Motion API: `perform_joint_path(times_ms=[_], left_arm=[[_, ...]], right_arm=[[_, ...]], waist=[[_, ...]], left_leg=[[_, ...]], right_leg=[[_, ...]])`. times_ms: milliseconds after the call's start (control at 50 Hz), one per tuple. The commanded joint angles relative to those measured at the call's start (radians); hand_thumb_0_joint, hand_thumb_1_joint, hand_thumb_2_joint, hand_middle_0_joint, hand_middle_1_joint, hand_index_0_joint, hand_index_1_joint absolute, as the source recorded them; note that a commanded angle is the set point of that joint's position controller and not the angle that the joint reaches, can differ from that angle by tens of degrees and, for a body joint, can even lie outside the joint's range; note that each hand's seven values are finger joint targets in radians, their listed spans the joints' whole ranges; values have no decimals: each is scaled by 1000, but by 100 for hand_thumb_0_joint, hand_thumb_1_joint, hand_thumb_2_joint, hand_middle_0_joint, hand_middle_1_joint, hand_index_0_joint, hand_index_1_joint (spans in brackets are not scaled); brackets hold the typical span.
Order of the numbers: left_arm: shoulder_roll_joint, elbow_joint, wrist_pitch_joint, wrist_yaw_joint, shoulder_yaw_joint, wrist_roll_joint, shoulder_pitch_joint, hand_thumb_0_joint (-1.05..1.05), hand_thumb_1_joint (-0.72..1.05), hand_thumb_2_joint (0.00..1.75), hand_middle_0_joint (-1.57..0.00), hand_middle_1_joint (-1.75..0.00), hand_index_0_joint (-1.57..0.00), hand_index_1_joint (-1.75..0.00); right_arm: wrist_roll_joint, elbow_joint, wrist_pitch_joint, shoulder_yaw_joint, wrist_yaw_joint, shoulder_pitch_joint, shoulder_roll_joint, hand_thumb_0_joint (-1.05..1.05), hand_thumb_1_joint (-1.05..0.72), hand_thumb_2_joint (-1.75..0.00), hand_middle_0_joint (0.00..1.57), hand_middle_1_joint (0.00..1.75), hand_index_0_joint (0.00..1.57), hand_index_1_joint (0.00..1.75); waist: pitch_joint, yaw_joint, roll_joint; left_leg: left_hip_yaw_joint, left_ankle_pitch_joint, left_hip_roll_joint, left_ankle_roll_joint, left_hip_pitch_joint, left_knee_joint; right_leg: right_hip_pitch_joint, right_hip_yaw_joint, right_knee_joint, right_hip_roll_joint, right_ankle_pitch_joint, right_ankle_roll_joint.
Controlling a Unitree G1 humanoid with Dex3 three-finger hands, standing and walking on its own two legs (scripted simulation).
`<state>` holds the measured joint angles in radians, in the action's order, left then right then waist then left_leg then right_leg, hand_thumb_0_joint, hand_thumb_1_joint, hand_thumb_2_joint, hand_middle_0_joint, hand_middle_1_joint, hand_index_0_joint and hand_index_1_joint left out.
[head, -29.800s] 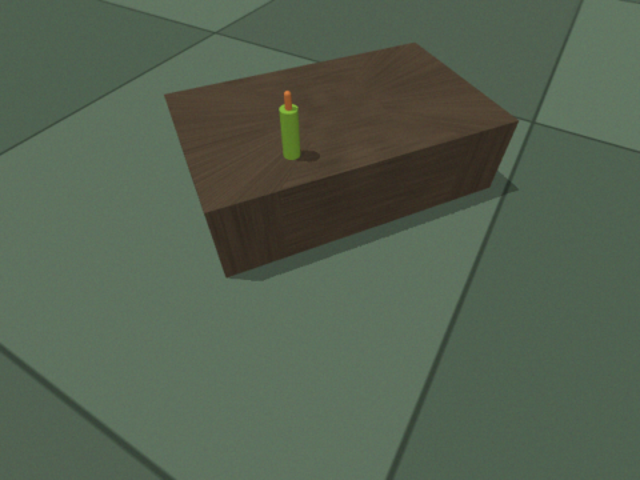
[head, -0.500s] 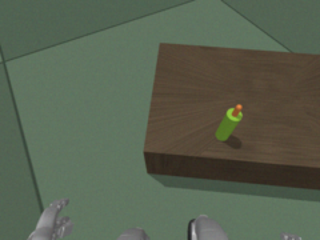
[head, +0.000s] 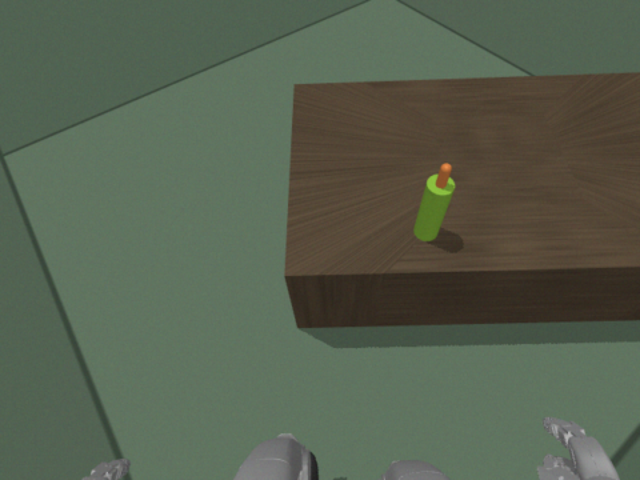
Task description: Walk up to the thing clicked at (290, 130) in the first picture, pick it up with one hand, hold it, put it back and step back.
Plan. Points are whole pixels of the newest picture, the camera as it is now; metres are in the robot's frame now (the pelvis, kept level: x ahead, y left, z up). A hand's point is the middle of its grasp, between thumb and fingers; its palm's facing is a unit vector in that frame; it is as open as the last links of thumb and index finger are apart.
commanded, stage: step back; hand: right
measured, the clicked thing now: (435, 201) +0.69 -0.23 -0.27
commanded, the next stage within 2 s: none
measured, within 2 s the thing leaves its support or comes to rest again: neither
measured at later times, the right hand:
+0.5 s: hand out of the picture -0.06 -0.25 -0.11, palm faces -0.10 +0.89 -0.45, open 7.4 cm
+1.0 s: hand out of the picture -0.23 -0.31 -0.14, palm faces -0.05 +0.91 -0.40, open 7.4 cm
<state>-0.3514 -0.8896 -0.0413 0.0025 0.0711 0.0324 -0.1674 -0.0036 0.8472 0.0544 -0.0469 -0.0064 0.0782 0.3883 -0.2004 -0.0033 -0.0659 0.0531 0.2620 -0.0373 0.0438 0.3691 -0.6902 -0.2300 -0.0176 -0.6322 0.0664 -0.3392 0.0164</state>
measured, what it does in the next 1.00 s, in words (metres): walks backwards: left foot, then right foot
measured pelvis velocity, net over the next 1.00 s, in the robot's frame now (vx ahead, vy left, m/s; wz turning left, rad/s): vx -0.31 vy -0.03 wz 0.01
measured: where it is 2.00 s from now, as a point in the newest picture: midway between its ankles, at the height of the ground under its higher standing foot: outside the picture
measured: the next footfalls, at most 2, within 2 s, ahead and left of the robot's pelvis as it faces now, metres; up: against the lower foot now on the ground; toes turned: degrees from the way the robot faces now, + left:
left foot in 0.32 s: -0.08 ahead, +0.12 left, +0.00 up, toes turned +2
right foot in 0.76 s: -0.23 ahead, -0.14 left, +0.00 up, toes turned +0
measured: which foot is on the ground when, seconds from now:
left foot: down 0.00-0.00, up 0.02-0.30, down 0.32-0.80, up 0.82-1.00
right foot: down 0.00-0.34, up 0.36-0.74, down 0.76-1.00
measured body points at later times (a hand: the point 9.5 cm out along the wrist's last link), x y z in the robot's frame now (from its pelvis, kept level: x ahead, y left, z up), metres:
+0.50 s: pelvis -0.14 +0.02 +0.01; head -0.09 +0.06 +0.46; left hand -0.03 +0.33 -0.12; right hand -0.05 -0.29 -0.08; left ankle -0.12 +0.12 -0.72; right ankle -0.15 -0.14 -0.62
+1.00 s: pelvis -0.31 -0.03 +0.01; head -0.27 -0.05 +0.46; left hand -0.23 +0.29 -0.09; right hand -0.22 -0.36 -0.12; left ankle -0.32 +0.11 -0.65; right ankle -0.27 -0.14 -0.72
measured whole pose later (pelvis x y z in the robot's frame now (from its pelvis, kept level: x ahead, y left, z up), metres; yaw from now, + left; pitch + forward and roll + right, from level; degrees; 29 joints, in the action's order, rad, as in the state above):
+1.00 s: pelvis -0.31 -0.03 +0.01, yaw +1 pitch -1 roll +2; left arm -0.37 -0.81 -0.08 -0.01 0.09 0.05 -0.21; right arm -0.01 0.87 0.04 -0.04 -0.04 0.23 0.42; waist -0.11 0.03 -0.01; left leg -0.10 0.46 0.09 -0.01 0.47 -1.09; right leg -0.33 0.00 -0.62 -0.03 -0.27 0.02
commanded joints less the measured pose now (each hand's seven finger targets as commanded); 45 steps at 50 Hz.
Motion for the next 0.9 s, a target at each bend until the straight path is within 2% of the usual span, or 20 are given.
perform_joint_path(times_ms=[0,80,220,280,300,320,340,360,400,440,520,600,640,720,740,760,780,800,820,880], left_arm=[[-362,144,33,6,93,19,36,0,90,90,-20,-30,-20,-30],[-241,172,31,20,73,4,93,0,90,90,-20,-30,-20,-30],[-245,199,9,25,73,15,28,0,90,90,-20,-30,-20,-30],[-248,211,-13,15,66,-8,58,0,90,90,-20,-30,-20,-30],[-214,218,-21,11,53,-11,41,0,90,90,-20,-30,-20,-30],[-173,233,-22,8,43,-17,42,0,90,90,-20,-30,-20,-30],[-216,235,-23,20,65,-14,106,0,90,90,-20,-30,-20,-30],[-246,225,-24,26,76,0,138,0,90,90,-20,-30,-20,-30],[-232,179,-28,17,79,-15,63,0,90,90,-20,-30,-20,-30],[-229,157,-26,10,81,-18,-13,0,90,90,-20,-30,-20,-30],[-198,174,-13,13,72,-2,6,0,90,90,-20,-30,-20,-30],[-200,166,-11,6,59,-3,3,0,90,90,-20,-30,-20,-30],[-210,151,-9,0,60,-3,-11,0,90,90,-20,-30,-20,-30],[-211,60,-9,-17,73,-2,-198,0,90,90,-20,-30,-20,-30],[-229,51,-7,-17,81,8,-209,0,90,90,-20,-30,-20,-30],[-289,66,-5,-19,98,23,-190,0,90,90,-20,-30,-20,-30],[-390,116,-10,-23,118,21,-83,0,90,90,-20,-30,-20,-30],[-441,159,-8,-15,122,30,7,0,90,90,-20,-30,-20,-30],[-391,179,-4,-12,106,28,64,0,90,90,-20,-30,-20,-30],[-245,184,0,0,79,17,123,0,90,90,-20,-30,-20,-30]], right_arm=[[6,-77,-19,-68,-24,3,205,0,-90,-90,20,30,20,30],[13,-26,-28,-47,-21,98,181,0,-90,-90,20,30,20,30],[-7,-55,-50,-41,-30,133,169,0,-90,-90,20,30,20,30],[-18,-12,-63,-56,-30,222,171,0,-90,-90,20,30,20,30],[-34,-14,-65,-69,-30,209,204,0,-90,-90,20,30,20,30],[-50,-28,-66,-91,-29,196,305,0,-90,-90,20,30,20,30],[-42,-52,-59,-102,-20,133,390,0,-90,-90,20,30,20,30],[-45,-67,-64,-107,-26,89,392,0,-90,-90,20,30,20,30],[-51,-80,-69,-74,-31,3,286,0,-90,-90,20,30,20,30],[-38,-79,-73,-68,-35,17,233,0,-90,-90,20,30,20,30],[-24,-64,-68,-74,-40,128,215,0,-90,-90,20,30,20,30],[-28,-89,-61,-86,-40,131,255,0,-90,-90,20,30,20,30],[-36,-103,-53,-88,-36,110,276,0,-90,-90,20,30,20,30],[-30,-126,-32,-89,-29,8,305,0,-90,-90,20,30,20,30],[-22,-124,-29,-79,-28,6,276,0,-90,-90,20,30,20,30],[-13,-131,-29,-64,-30,18,225,0,-90,-90,20,30,20,30],[-5,-146,-31,-58,-42,0,184,0,-90,-90,20,30,20,30],[-14,-126,-26,-81,-54,12,242,0,-90,-90,20,30,20,30],[-8,-99,-29,-85,-49,52,265,0,-90,-90,20,30,20,30],[-5,-47,-38,-52,-42,140,189,0,-90,-90,20,30,20,30]], waist=[[139,43,352],[175,-5,204],[265,44,279],[308,-4,226],[301,9,161],[283,11,-102],[240,-28,-165],[182,-41,-163],[158,30,-54],[179,62,-30],[241,-7,-58],[284,-37,-109],[295,-33,-130],[339,54,-145],[317,64,-102],[255,61,99],[172,68,343],[106,73,385],[68,35,340],[108,-20,224]], left_leg=[[-173,368,111,-51,25,-419],[-203,228,170,-52,81,-486],[-109,248,54,-59,57,-50],[-34,-71,72,-45,-107,320],[-147,-136,4,-26,-192,328],[-460,-248,-225,56,-247,356],[-604,-265,-372,223,-77,389],[-681,-215,-423,280,58,424],[-389,-320,-268,191,-5,348],[-264,-404,-179,128,-154,281],[-272,-514,-193,165,-384,214],[-275,-422,-235,207,-386,221],[-272,-345,-239,200,-297,225],[-229,-133,-209,129,-93,193],[-211,-44,-166,76,-2,146],[-164,134,-49,18,148,13],[-82,307,133,-47,222,-218],[-170,350,91,-60,133,-424],[-199,300,79,-55,80,-478],[-182,169,154,-48,131,-503]], right_leg=[[-176,-558,350,-472,220,315],[-52,-221,238,-276,444,185],[188,-194,129,-295,484,178],[146,-137,-29,-237,451,127],[1,-133,-66,-196,301,82],[-216,-54,-235,-57,-10,26],[-223,-101,-419,26,-283,-4],[-182,-199,-571,11,-309,-8],[-232,-223,-681,41,-191,1],[-314,-209,-683,58,-119,-3],[-358,-171,-529,29,-136,-57],[-266,-114,-319,-20,-175,-71],[-170,-63,-215,-47,-172,-57],[92,21,133,-63,17,7],[128,-10,161,-76,18,27],[89,-249,250,-202,-124,75],[-100,-472,372,-382,-248,190],[-321,-603,445,-503,-296,292],[-394,-525,436,-474,-285,267],[-188,-137,255,-231,100,127]])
